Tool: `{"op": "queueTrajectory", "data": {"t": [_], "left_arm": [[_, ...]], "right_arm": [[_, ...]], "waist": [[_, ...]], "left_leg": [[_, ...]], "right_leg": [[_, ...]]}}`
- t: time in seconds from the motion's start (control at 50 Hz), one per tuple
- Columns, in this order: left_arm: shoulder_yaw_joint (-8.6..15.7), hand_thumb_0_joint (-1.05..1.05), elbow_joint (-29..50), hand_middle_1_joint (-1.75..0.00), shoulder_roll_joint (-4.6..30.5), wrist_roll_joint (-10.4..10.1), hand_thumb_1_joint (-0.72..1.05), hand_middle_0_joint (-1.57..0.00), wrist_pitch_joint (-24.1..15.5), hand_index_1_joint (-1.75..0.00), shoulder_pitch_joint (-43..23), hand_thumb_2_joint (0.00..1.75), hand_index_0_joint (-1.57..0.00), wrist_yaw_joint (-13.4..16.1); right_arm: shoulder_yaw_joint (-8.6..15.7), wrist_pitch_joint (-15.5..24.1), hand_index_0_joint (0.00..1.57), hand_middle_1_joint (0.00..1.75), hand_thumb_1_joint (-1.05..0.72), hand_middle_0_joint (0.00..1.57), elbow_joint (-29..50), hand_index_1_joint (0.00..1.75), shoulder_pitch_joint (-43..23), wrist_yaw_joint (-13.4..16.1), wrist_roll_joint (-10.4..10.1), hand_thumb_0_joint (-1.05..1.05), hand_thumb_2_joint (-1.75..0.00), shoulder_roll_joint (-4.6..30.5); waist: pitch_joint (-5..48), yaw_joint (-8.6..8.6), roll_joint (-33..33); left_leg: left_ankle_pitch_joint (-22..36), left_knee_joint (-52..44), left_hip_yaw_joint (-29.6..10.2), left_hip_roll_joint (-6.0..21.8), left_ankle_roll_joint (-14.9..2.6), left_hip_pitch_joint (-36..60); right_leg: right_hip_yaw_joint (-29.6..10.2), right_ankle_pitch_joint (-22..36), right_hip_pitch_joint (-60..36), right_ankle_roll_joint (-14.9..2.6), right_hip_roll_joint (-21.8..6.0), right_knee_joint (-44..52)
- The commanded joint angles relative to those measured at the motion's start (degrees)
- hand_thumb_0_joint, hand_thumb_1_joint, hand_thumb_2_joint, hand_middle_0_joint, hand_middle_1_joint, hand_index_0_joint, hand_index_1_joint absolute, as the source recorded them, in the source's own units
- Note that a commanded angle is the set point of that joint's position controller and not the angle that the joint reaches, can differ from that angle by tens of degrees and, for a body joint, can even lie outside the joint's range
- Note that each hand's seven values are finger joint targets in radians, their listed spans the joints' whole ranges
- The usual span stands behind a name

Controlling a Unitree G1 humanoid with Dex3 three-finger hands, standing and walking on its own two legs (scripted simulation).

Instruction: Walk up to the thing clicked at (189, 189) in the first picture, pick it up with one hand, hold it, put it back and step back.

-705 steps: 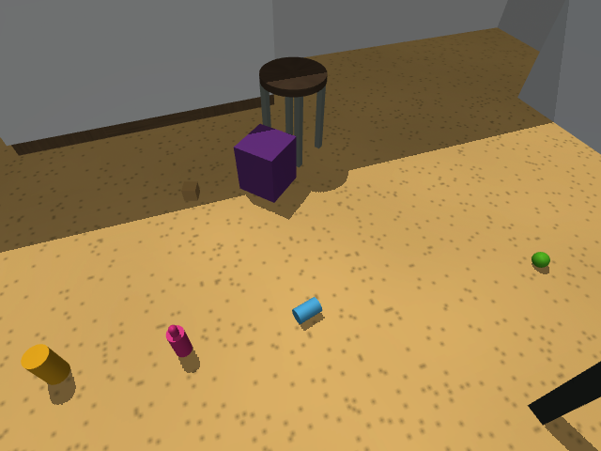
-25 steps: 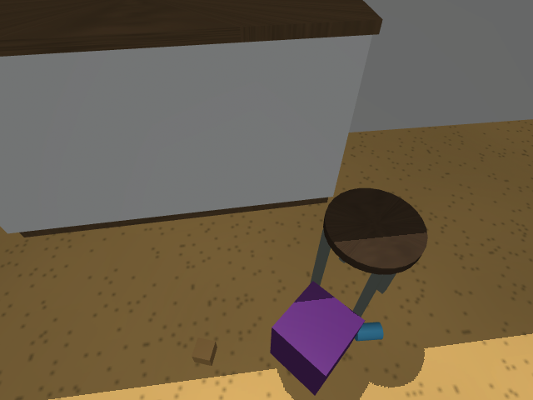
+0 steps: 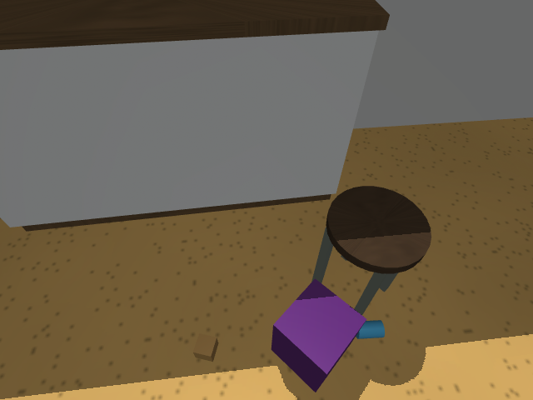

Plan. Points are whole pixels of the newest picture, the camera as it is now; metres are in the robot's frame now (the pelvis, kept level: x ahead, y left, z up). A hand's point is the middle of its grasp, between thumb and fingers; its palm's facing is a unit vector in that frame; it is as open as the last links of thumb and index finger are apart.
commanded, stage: walk up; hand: left
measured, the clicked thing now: (206, 347) +0.42 +0.21 -0.75
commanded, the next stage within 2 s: none
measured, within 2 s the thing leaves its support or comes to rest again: neither
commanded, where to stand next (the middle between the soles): +0.05 -0.01 m, yaw -1 degrees
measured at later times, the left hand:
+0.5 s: hand out of the picture +0.05 +0.31 -0.18, palm faces +0.00 -0.92 -0.38, open 7.4 cm
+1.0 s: hand out of the picture +0.08 +0.24 -0.16, palm faces -0.03 -0.94 -0.35, open 7.4 cm
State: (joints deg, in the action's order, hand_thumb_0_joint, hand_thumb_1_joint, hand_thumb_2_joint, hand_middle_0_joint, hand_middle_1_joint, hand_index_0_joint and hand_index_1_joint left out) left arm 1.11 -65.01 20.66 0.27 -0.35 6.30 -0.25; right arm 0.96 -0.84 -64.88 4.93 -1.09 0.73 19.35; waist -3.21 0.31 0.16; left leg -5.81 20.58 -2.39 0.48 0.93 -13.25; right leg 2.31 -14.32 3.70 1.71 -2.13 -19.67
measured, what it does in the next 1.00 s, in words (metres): steps on the spot: left foot, then right foot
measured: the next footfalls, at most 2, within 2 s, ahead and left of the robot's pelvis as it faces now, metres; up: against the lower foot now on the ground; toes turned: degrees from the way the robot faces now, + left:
left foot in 0.42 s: -0.05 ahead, +0.16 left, +0.00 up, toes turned +1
right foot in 0.82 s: +0.08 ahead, -0.12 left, +0.00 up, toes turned +1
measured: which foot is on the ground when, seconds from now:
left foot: down 0.00-0.20, up 0.22-0.40, down 0.42-0.84, up 0.86-1.00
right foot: down 0.00-0.42, up 0.44-0.80, down 0.82-1.00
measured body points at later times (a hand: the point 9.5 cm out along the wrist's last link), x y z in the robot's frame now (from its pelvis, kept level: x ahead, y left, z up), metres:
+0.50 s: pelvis -0.06 +0.04 -0.03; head -0.03 +0.06 +0.42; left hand +0.05 +0.36 -0.15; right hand -0.01 -0.27 -0.14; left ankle -0.09 +0.16 -0.75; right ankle -0.05 -0.11 -0.71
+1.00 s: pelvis -0.05 -0.01 -0.02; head +0.00 -0.02 +0.42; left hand +0.08 +0.29 -0.13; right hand +0.04 -0.33 -0.15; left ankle -0.07 +0.13 -0.70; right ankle +0.04 -0.12 -0.74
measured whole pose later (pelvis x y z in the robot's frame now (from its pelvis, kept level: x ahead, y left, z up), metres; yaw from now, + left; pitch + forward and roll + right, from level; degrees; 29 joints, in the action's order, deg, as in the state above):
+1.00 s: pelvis -0.05 -0.01 -0.02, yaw +1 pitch -3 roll +0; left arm 2.0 -50.4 19.3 1.1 1.7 5.2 -1.1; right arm 2.4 -0.7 -51.1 10.9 1.7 -0.3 22.9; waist -9.5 0.6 1.1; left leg -31.9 57.2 -3.7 -1.3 -1.2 -20.1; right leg 0.2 -11.5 20.3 -1.5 -0.1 -34.8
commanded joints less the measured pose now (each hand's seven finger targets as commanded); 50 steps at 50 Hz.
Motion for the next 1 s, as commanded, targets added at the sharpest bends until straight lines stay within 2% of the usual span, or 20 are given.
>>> {"op": "queueTrajectory", "data": {"t": [0.0, 0.12, 0.16, 0.18, 0.22, 0.28, 0.34, 0.38, 0.42, 0.44, 0.46, 0.52, 0.58, 0.74, 0.78, 0.8, 0.82, 0.84, 0.9, 0.98], "left_arm": [[3.7, 0.00, 5.8, -0.30, 14.4, -1.1, 0.90, -0.20, -0.2, -0.30, -0.7, 0.90, -0.20, 2.0], [4.6, 0.00, 9.8, -0.30, 14.3, -0.6, 0.90, -0.20, 1.8, -0.30, 1.0, 0.90, -0.20, 2.1], [5.4, 0.00, 11.4, -0.30, 16.3, 0.1, 0.90, -0.20, 1.9, -0.30, 0.4, 0.90, -0.20, 2.1], [6.2, 0.00, 12.8, -0.30, 19.2, 0.9, 0.90, -0.20, 1.6, -0.30, -2.1, 0.90, -0.20, 2.3], [7.0, 0.00, 15.4, -0.30, 21.4, 2.3, 0.90, -0.20, 0.8, -0.30, -4.0, 0.90, -0.20, 3.0], [6.7, 0.00, 16.6, -0.30, 18.1, 2.7, 0.90, -0.20, 0.4, -0.30, -7.2, 0.90, -0.20, 3.1], [5.6, 0.00, 17.2, -0.30, 15.3, 3.8, 0.90, -0.20, -0.3, -0.30, -4.5, 0.90, -0.20, 2.1], [4.5, 0.00, 16.8, -0.30, 12.8, 3.0, 0.90, -0.20, 1.1, -0.30, -3.0, 0.90, -0.20, 0.9], [3.4, 0.00, 17.9, -0.30, 8.0, 2.0, 0.90, -0.20, 1.8, -0.30, 3.1, 0.90, -0.20, 0.7], [4.8, 0.00, 17.4, -0.30, 13.6, 2.3, 0.90, -0.20, 1.5, -0.30, -0.5, 0.90, -0.20, 1.2], [5.2, 0.00, 17.9, -0.30, 15.9, 2.3, 0.90, -0.20, 0.9, -0.30, -4.2, 0.90, -0.20, 1.2], [6.2, 0.00, 16.4, -0.30, 15.7, 1.0, 0.90, -0.20, 1.1, -0.30, 0.8, 0.90, -0.20, -0.5], [6.3, 0.00, 18.0, -0.30, 13.5, 1.4, 0.90, -0.20, 1.8, -0.30, -0.3, 0.90, -0.20, -1.4], [4.8, 0.00, 17.1, -0.30, 10.5, 0.3, 0.90, -0.20, 1.2, -0.30, 1.2, 0.90, -0.20, -1.1], [5.4, 0.00, 14.8, -0.30, 12.0, 0.6, 0.90, -0.20, 0.6, -0.30, 5.9, 0.90, -0.20, -0.7], [6.7, 0.00, 14.7, -0.30, 16.5, 0.9, 0.90, -0.20, 0.1, -0.30, 8.3, 0.90, -0.20, -0.4], [7.0, 0.00, 16.1, -0.30, 17.7, 0.9, 0.90, -0.20, 0.0, -0.30, 7.8, 0.90, -0.20, -0.2], [6.4, 0.00, 17.6, -0.30, 18.2, 0.9, 0.90, -0.20, 0.1, -0.30, 4.8, 0.90, -0.20, 0.0], [5.6, 0.00, 19.1, -0.30, 15.3, 1.0, 0.90, -0.20, 1.1, -0.30, -2.4, 0.90, -0.20, 0.3], [5.8, 0.00, 18.4, -0.30, 15.6, 1.5, 0.90, -0.20, 0.5, -0.30, -0.5, 0.90, -0.20, 0.8]], "right_arm": [[3.7, -0.2, 0.20, 0.30, -0.90, 0.20, 5.6, 0.30, -1.9, 0.8, -0.9, 0.00, -0.90, 14.8], [5.8, -2.6, 0.20, 0.30, -0.90, 0.20, 11.5, 0.30, -3.1, 0.4, -0.3, 0.00, -0.90, 16.2], [5.7, -3.4, 0.20, 0.30, -0.90, 0.20, 13.3, 0.30, -3.3, -0.1, 0.1, 0.00, -0.90, 14.5], [5.6, -4.0, 0.20, 0.30, -0.90, 0.20, 14.6, 0.30, -3.5, -0.2, 0.4, 0.00, -0.90, 12.9], [6.1, -4.7, 0.20, 0.30, -0.90, 0.20, 15.9, 0.30, -0.3, -0.3, 1.1, 0.00, -0.90, 13.6], [7.1, -3.7, 0.20, 0.30, -0.90, 0.20, 15.1, 0.30, 4.6, -1.1, 0.1, 0.00, -0.90, 13.8], [5.9, -1.1, 0.20, 0.30, -0.90, 0.20, 14.0, 0.30, 7.1, -1.0, 0.2, 0.00, -0.90, 11.8], [6.4, 1.1, 0.20, 0.30, -0.90, 0.20, 10.8, 0.30, 13.7, 0.2, 1.1, 0.00, -0.90, 11.9], [8.0, 3.5, 0.20, 0.30, -0.90, 0.20, 13.8, 0.30, 12.2, 1.5, 3.0, 0.00, -0.90, 23.1], [8.8, 3.8, 0.20, 0.30, -0.90, 0.20, 14.3, 0.30, 10.4, 1.5, 1.3, 0.00, -0.90, 26.9], [8.9, 4.1, 0.20, 0.30, -0.90, 0.20, 14.3, 0.30, 8.3, 1.6, 1.0, 0.00, -0.90, 26.7], [7.0, 6.1, 0.20, 0.30, -0.90, 0.20, 14.6, 0.30, 10.3, 2.8, 1.0, 0.00, -0.90, 19.7], [7.2, 6.6, 0.20, 0.30, -0.90, 0.20, 14.0, 0.30, 15.4, 3.5, 0.3, 0.00, -0.90, 18.8], [5.8, 3.4, 0.20, 0.30, -0.90, 0.20, 17.9, 0.30, 9.0, 3.4, 0.0, 0.00, -0.90, 16.7], [4.9, 2.4, 0.20, 0.30, -0.90, 0.20, 18.2, 0.30, 8.9, 3.3, -1.1, 0.00, -0.90, 15.2], [4.2, 2.3, 0.20, 0.30, -0.90, 0.20, 18.7, 0.30, 11.4, 3.4, -1.7, 0.00, -0.90, 12.9], [3.1, 1.9, 0.20, 0.30, -0.90, 0.20, 18.9, 0.30, 14.2, 3.7, -1.8, 0.00, -0.90, 10.5], [3.9, 0.9, 0.20, 0.30, -0.90, 0.20, 17.6, 0.30, 13.8, 4.4, -1.4, 0.00, -0.90, 12.9], [4.8, 0.7, 0.20, 0.30, -0.90, 0.20, 15.1, 0.30, 13.7, 3.8, -1.3, 0.00, -0.90, 15.1], [3.9, 0.2, 0.20, 0.30, -0.90, 0.20, 13.9, 0.30, 13.1, 2.7, -0.5, 0.00, -0.90, 13.9]], "waist": [[3.0, -0.09, 2.0], [10.9, -0.08, 2.4], [9.3, -1.08, -4.7], [5.9, -1.93, -11.8], [1.9, -0.72, -12.4], [3.0, 2.03, -8.8], [8.3, 0.46, -11.6], [8.8, 4.35, -1.8], [2.2, 0.55, 12.9], [1.2, 2.60, 7.9], [-3.7, 2.04, 7.3], [-2.6, 0.18, 4.7], [-0.7, 2.11, 4.8], [0.7, 0.75, 12.1], [3.9, -2.30, 5.6], [7.6, -3.00, -5.2], [9.1, -1.75, -13.3], [9.1, -1.96, -11.4], [3.1, 0.85, -7.9], [3.3, -1.22, -9.2]], "left_leg": [[27.3, 5.0, -4.0, 5.7, -3.18, 3.7], [11.8, 10.2, -6.2, 5.7, -7.16, 0.6], [0.3, 21.6, -2.1, 0.3, -5.00, -1.0], [-16.7, 32.1, 0.4, -4.1, -2.29, -5.4], [-26.0, 44.9, -5.9, -1.7, -1.51, -8.9], [-23.6, 43.4, -4.5, -1.7, -1.50, -7.9], [-22.6, 17.6, 1.6, -0.3, -0.85, -3.9], [-13.8, -3.2, 1.5, -1.6, -0.50, 9.4], [-8.5, -5.3, -35.0, 18.1, -6.51, 13.1], [-13.9, -6.1, -38.3, 22.9, -13.91, 6.4], [-16.3, -8.2, -38.3, 23.0, -16.39, 2.0], [7.1, 0.1, -16.8, 13.7, -9.35, 12.8], [19.2, 1.7, -12.8, 14.0, -10.09, 13.8], [23.7, 10.6, -1.3, 9.2, -8.91, 1.7], [19.6, 21.5, 0.3, 6.0, -6.38, -0.8], [6.0, 32.6, 1.4, 2.4, -4.06, -5.5], [-25.7, 40.0, 1.6, -3.7, -2.55, -11.6], [-33.2, 42.3, -2.4, -2.1, -2.82, -7.5], [-28.5, 41.9, -3.6, -1.4, -2.60, -6.6], [-24.1, 30.9, -0.9, -0.7, -1.50, -7.1]], "right_leg": [[-2.0, 21.8, 4.7, -2.95, -4.8, -5.0], [-4.2, 7.8, 6.6, -6.44, -4.8, -14.4], [-10.7, 8.5, 11.3, -10.45, -12.2, -7.7], [-17.6, 12.3, 14.9, -15.44, -20.9, -0.6], [-22.2, 19.2, 20.3, -20.39, -26.8, -0.4], [-10.2, 16.6, 17.5, -15.39, -17.0, -6.6], [-8.1, 2.8, 7.0, -10.45, -11.9, -11.0], [-3.3, -5.3, 12.6, -7.63, -6.5, -27.7], [-7.3, -22.5, 36.3, -3.07, 4.8, -44.2], [-12.4, -18.9, 32.6, -3.69, 0.6, -41.3], [-12.9, -16.8, 32.5, -3.20, -1.2, -41.8], [-13.1, -8.1, 34.0, -3.13, -0.2, -39.4], [-11.5, -6.9, 30.1, -2.13, 0.6, -36.2], [-0.2, 0.1, 10.3, -3.28, 2.8, -15.0], [-0.4, 11.7, 1.2, -4.83, 3.1, -6.2], [-10.8, 26.9, -4.4, -7.50, -4.6, -5.6], [-24.8, 32.8, -6.5, -12.71, -15.1, -2.9], [-29.9, 23.3, 2.0, -18.25, -19.0, -2.2], [-17.7, 4.8, 12.2, -13.96, -11.3, -1.1], [-17.3, -6.8, 12.3, -12.98, -9.9, -0.3]]}}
